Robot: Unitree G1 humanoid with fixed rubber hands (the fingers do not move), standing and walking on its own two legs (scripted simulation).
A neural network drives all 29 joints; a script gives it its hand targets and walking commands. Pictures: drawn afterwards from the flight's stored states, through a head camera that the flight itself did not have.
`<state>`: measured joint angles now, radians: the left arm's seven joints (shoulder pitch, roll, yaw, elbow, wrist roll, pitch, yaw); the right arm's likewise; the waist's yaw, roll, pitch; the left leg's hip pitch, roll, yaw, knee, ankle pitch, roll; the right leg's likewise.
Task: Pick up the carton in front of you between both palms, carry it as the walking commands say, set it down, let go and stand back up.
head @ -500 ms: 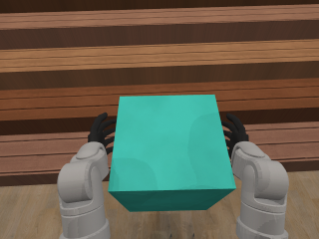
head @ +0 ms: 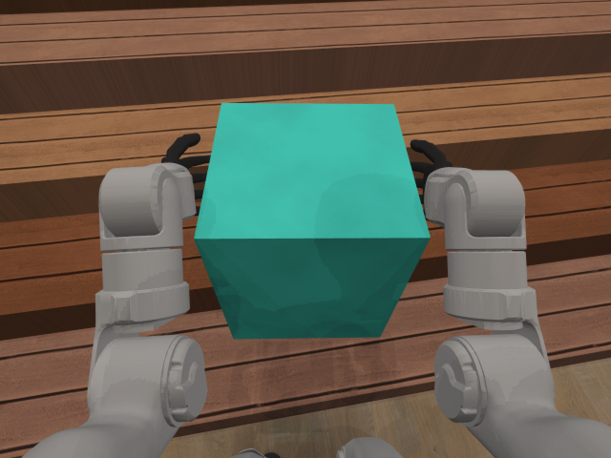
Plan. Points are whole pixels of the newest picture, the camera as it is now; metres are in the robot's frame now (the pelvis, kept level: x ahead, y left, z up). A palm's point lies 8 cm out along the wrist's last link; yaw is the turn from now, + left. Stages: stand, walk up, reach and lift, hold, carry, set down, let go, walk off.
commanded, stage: carry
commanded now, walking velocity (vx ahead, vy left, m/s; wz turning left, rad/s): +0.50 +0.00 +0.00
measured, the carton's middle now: (307, 230) +0.39 -0.01 +0.06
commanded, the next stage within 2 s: none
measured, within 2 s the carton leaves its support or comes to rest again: neither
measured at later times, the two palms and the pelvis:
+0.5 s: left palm (202, 7) +0.73 +0.13 +0.19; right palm out of the picture +0.77 -0.17 +0.19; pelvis +0.36 -0.07 +0.10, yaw +1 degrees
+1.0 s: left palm out of the picture +1.08 +0.04 +0.48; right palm out of the picture +1.03 -0.25 +0.47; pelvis +0.67 -0.04 +0.30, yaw +0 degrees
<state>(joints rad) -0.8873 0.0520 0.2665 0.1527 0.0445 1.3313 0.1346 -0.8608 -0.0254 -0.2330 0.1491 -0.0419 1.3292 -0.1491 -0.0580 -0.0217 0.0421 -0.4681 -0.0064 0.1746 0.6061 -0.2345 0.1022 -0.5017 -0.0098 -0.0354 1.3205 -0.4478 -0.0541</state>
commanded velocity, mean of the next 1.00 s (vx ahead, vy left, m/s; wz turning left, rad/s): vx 0.30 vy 0.00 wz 0.00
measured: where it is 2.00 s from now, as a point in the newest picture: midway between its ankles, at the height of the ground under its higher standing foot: (315, 165)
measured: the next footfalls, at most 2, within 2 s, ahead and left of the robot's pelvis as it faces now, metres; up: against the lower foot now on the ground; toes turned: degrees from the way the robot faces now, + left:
right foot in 0.36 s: +0.49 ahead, -0.12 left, +0.16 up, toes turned +0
left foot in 0.80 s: +0.77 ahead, +0.02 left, +0.31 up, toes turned +2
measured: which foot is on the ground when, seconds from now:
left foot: down 0.00-0.38, up 0.40-0.78, down 0.80-1.00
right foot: up 0.00-0.34, down 0.36-0.82, up 0.84-1.00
